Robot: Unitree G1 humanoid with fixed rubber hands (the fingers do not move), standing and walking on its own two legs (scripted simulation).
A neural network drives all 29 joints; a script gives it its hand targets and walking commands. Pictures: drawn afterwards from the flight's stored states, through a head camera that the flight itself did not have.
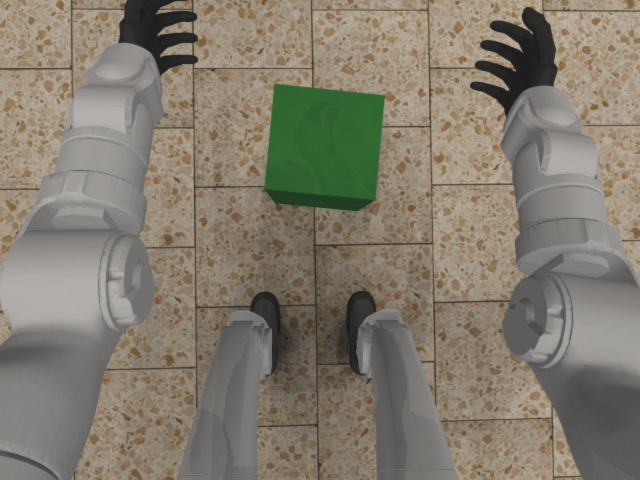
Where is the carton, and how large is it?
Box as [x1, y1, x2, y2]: [264, 84, 384, 210]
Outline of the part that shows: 274,84 264,187 271,198 277,203 358,210 374,200 384,95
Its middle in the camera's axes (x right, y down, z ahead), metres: +0.01 -0.18 +0.85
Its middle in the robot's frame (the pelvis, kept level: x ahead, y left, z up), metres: +0.55 -0.02 -0.53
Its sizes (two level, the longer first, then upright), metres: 0.210 0.200 0.250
